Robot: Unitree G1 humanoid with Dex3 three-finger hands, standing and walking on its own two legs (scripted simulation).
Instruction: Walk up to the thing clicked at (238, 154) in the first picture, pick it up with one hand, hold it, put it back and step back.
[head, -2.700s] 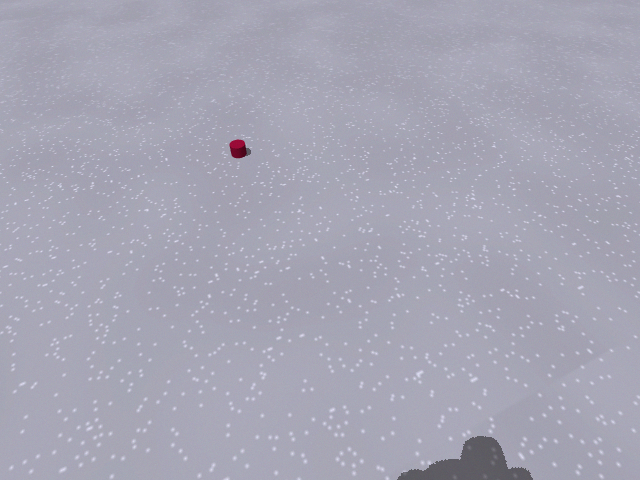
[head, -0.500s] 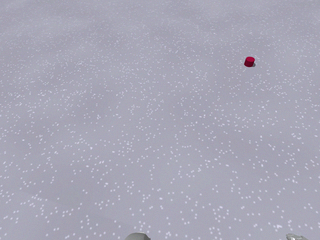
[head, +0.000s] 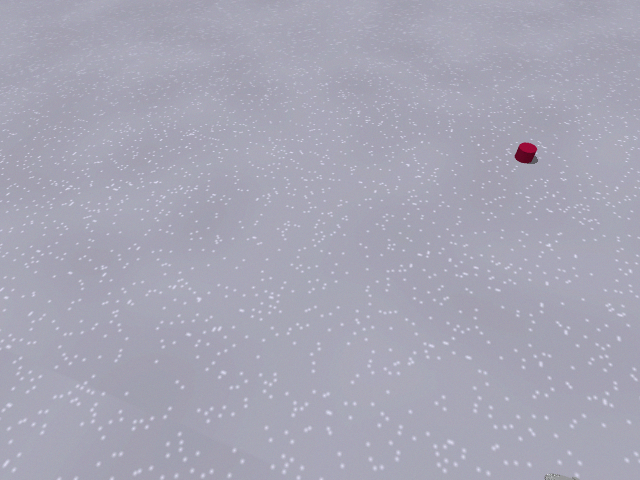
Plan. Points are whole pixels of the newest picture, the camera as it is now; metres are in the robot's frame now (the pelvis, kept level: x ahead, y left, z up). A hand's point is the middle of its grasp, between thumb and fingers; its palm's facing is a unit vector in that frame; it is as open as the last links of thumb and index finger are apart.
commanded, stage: walk up
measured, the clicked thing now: (525, 152) +1.61 -0.94 -0.73
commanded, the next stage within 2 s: stand in 0.26 s
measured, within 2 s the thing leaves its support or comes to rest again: neither
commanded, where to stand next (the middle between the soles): +0.05 -0.01 m, yaw -2 degrees
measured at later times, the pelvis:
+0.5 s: pelvis +0.00 +0.00 +0.02, yaw +0 degrees
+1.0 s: pelvis +0.01 -0.02 +0.02, yaw -1 degrees
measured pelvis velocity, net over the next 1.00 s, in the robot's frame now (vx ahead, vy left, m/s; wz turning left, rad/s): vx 0.01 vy -0.02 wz -0.02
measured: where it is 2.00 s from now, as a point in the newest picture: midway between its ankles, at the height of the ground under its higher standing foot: outside the picture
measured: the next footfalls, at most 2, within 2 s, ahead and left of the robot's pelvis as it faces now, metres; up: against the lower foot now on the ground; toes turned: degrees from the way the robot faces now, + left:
none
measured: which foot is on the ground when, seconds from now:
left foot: down 0.00-1.00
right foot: down 0.00-1.00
